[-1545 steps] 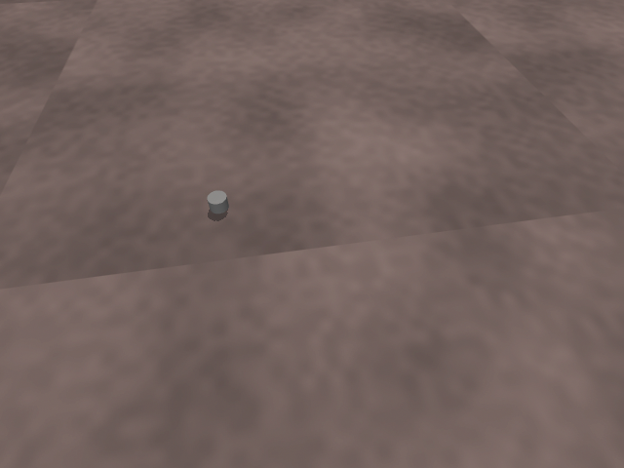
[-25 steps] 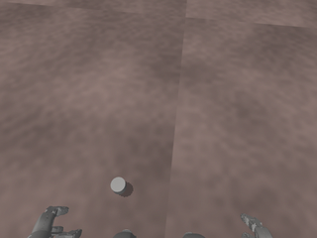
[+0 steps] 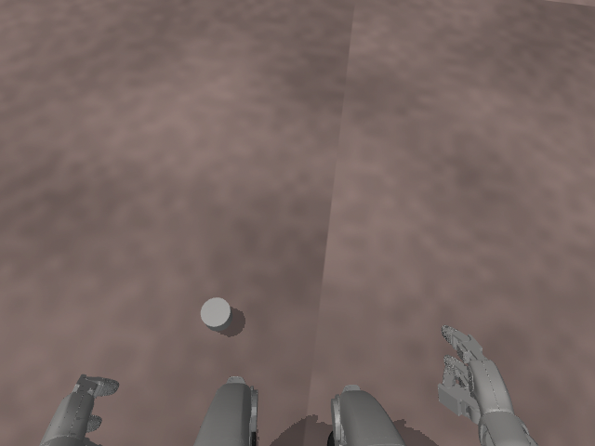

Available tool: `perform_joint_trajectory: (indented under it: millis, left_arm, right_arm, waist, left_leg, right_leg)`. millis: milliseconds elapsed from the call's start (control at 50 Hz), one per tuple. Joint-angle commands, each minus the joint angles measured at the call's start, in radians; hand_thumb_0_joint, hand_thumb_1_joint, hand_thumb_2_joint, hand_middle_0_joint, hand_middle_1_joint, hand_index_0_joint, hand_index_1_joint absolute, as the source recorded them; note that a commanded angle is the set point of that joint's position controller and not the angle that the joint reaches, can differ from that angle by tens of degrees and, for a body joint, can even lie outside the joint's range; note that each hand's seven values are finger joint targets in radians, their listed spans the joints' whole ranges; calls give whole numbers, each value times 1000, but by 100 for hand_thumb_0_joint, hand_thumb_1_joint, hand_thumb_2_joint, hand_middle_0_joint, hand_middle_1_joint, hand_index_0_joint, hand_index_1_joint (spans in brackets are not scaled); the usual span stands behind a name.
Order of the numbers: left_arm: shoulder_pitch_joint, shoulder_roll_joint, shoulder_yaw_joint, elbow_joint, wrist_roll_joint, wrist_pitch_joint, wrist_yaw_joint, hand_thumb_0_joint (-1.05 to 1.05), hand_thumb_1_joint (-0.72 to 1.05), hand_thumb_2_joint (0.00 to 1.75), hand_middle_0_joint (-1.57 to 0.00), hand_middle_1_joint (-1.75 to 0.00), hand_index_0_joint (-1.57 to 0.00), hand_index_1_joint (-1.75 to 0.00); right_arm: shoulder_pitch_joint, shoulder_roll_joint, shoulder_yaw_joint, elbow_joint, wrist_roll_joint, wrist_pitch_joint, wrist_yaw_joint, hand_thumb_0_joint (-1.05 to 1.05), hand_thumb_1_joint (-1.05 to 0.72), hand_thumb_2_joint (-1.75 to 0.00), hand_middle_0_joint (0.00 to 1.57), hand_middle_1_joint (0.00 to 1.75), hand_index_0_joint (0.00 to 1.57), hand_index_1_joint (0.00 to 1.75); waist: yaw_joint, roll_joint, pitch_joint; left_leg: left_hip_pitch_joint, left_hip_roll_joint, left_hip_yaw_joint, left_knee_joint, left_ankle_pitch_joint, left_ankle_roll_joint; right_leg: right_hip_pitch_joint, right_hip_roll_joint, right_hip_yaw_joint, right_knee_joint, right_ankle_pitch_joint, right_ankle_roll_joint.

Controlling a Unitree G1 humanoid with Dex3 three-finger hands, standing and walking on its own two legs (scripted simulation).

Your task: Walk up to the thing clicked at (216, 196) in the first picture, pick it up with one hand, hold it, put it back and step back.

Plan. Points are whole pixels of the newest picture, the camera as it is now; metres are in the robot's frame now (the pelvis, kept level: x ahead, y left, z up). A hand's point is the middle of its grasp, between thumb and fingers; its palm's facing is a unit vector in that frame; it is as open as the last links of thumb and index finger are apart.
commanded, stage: rise first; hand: left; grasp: from above
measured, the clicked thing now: (217, 314) +0.44 +0.21 -0.64
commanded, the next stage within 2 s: approach in 1.94 s
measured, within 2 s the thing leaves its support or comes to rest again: neither
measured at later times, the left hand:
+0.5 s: hand (156, 361) +0.27 +0.28 -0.35, palm faces -0.47 -0.36 -0.80, open 14.1 cm
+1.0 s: hand (172, 337) +0.34 +0.28 -0.45, palm faces -0.47 -0.07 -0.88, open 14.2 cm
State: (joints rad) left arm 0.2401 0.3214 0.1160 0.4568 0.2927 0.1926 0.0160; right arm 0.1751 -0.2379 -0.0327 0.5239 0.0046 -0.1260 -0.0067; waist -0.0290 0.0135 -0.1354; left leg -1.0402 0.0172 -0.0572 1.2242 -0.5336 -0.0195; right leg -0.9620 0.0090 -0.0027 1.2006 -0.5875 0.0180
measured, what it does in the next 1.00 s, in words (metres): lowers itself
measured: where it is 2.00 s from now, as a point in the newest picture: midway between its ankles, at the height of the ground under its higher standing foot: outside the picture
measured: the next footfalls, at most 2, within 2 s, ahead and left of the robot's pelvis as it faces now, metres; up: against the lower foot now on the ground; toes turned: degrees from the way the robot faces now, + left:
none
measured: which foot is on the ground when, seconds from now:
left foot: down 0.00-1.00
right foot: down 0.00-1.00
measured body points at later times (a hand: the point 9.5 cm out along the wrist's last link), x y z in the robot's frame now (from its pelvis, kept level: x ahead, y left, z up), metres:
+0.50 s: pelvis -0.07 -0.01 -0.21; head +0.13 +0.00 +0.20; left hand +0.29 +0.29 -0.30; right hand +0.08 -0.27 -0.34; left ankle +0.02 +0.13 -0.64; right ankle -0.01 -0.13 -0.64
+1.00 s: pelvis -0.09 +0.00 -0.30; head +0.12 +0.04 +0.10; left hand +0.36 +0.28 -0.40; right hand -0.03 -0.28 -0.42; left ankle +0.02 +0.13 -0.64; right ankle -0.01 -0.13 -0.64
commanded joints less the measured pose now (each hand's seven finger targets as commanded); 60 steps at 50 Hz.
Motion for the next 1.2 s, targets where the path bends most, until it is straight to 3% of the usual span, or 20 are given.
perform_joint_trajectory:
  millis: [0,40,80,120,240,280,440,480,540,580,620,660,700,760,860,900,1000,1060,1120,1180]
  left_arm:
    - [-124,190,61,-59,87,-78,19,0,-57,98,-7,-107,-7,-107]
    - [-185,227,86,-7,137,-125,28,0,-58,98,-7,-108,-7,-108]
    - [-242,222,56,9,191,-175,36,0,-56,98,-7,-108,-7,-108]
    - [-263,263,75,19,236,-214,51,0,-55,100,-6,-109,-6,-109]
    - [-451,351,92,81,354,-267,105,0,-58,102,-6,-109,-6,-109]
    - [-515,348,79,147,389,-274,111,0,-58,103,-6,-108,-5,-109]
    - [-828,484,85,328,546,-355,145,0,-54,103,-5,-106,-5,-107]
    - [-855,524,102,355,585,-374,162,0,-54,103,-6,-106,-5,-106]
    - [-928,543,95,414,633,-394,187,0,-54,103,-5,-107,-5,-107]
    - [-1019,564,92,367,660,-414,202,0,-55,104,-4,-106,-4,-106]
    - [-985,558,85,475,687,-414,219,0,-55,104,-5,-105,-5,-105]
    - [-1062,586,82,460,709,-424,241,0,-55,104,-5,-104,-5,-104]
    - [-1087,627,101,487,742,-428,259,0,-56,103,-5,-103,-5,-103]
    - [-1107,592,67,551,774,-432,277,0,-56,104,-6,-100,-5,-101]
    - [-1189,638,61,608,838,-446,305,0,-56,104,-7,-97,-6,-98]
    - [-1208,608,28,631,856,-452,312,0,-55,103,-7,-97,-6,-98]
    - [-1237,651,48,698,905,-461,344,0,-54,101,-7,-98,-7,-98]
    - [-1281,624,14,707,930,-472,361,0,-53,100,-8,-98,-8,-98]
    - [-1307,672,46,711,947,-480,386,0,-52,99,-8,-98,-8,-97]
    - [-1312,652,31,740,968,-480,407,0,-54,101,-7,-100,-7,-100]
  right_arm:
    - [-7,-155,-58,-102,-3,-63,3,0,-91,-90,20,30,20,30]
    - [-14,-162,-60,-85,-3,-74,15,0,-91,-90,20,30,20,30]
    - [-21,-172,-67,-73,-3,-82,28,0,-90,-90,20,30,20,30]
    - [-22,-189,-76,-53,-3,-87,37,0,-88,-90,20,30,20,30]
    - [-25,-210,-93,6,-4,-66,52,0,-90,-90,20,30,20,30]
    - [-11,-211,-95,24,-9,-54,60,0,-89,-90,20,30,20,30]
    - [32,-212,-97,92,-25,-16,69,0,-86,-89,20,30,20,30]
    - [48,-215,-96,107,-30,-4,70,0,-86,-89,20,30,20,30]
    - [69,-219,-95,135,-38,16,73,0,-86,-89,20,30,20,30]
    - [56,-225,-95,122,-42,26,73,0,-87,-90,20,30,20,30]
    - [81,-222,-93,154,-48,44,74,0,-87,-90,20,30,20,30]
    - [78,-218,-89,152,-55,59,76,0,-88,-90,20,30,20,30]
    - [95,-227,-84,168,-61,70,78,0,-89,-90,20,30,20,30]
    - [106,-222,-76,186,-70,80,81,0,-90,-90,20,30,20,30]
    - [110,-233,-64,205,-86,89,86,0,-90,-90,20,30,20,30]
    - [91,-233,-59,195,-91,87,90,0,-90,-90,20,30,20,30]
    - [113,-240,-49,223,-108,93,99,0,-90,-90,20,30,20,30]
    - [99,-238,-43,225,-116,91,104,0,-90,-90,20,30,20,30]
    - [87,-252,-39,217,-122,89,104,0,-90,-90,20,30,20,30]
    - [79,-242,-32,219,-133,88,107,0,-90,-90,20,30,20,30]
  waist:
    - [-25,39,-251]
    - [-8,50,-289]
    - [-12,61,-358]
    - [14,100,-428]
    - [11,112,-562]
    - [1,69,-567]
    - [2,10,-598]
    - [18,14,-640]
    - [-3,40,-632]
    - [4,104,-640]
    - [-14,87,-599]
    - [-24,80,-600]
    - [-23,122,-625]
    - [-42,130,-600]
    - [-56,174,-582]
    - [-65,193,-564]
    - [-80,183,-566]
    - [-91,217,-554]
    - [-91,214,-557]
    - [-93,233,-570]
  left_leg:
    - [95,-6,28,-2,238,38]
    - [24,-12,33,74,233,39]
    - [-19,-14,24,137,239,36]
    - [-24,-11,15,187,275,31]
    - [-130,-2,8,344,295,32]
    - [-221,-6,8,391,235,39]
    - [-524,-14,47,582,11,50]
    - [-539,-14,50,612,15,50]
    - [-554,-12,38,639,-20,47]
    - [-550,-12,34,649,-49,41]
    - [-579,-13,28,660,-88,43]
    - [-617,-16,33,687,-97,46]
    - [-605,-16,29,701,-89,43]
    - [-614,-16,26,733,-68,43]
    - [-623,-13,18,770,-59,41]
    - [-628,-12,13,776,-65,36]
    - [-661,-13,11,816,-53,41]
    - [-655,-10,7,827,-55,36]
    - [-668,-7,1,842,-62,35]
    - [-672,-8,8,863,-55,35]
  right_leg:
    - [-84,17,-28,-6,244,-35]
    - [-159,16,-21,68,239,-35]
    - [-237,18,-23,147,236,-37]
    - [-310,21,-27,222,244,-42]
    - [-462,30,-42,364,253,-44]
    - [-496,34,-45,393,214,-43]
    - [-582,46,-38,488,43,-37]
    - [-590,47,-40,515,34,-38]
    - [-672,53,-63,564,-6,-44]
    - [-736,53,-76,600,-32,-51]
    - [-763,58,-86,614,-74,-52]
    - [-775,60,-84,624,-85,-52]
    - [-796,59,-94,659,-74,-55]
    - [-838,61,-107,689,-41,-57]
    - [-909,60,-119,741,-24,-62]
    - [-936,62,-128,761,-23,-64]
    - [-953,63,-137,790,-7,-61]
    - [-985,65,-143,810,-4,-61]
    - [-1005,64,-149,829,-10,-59]
    - [-1009,70,-152,840,-1,-60]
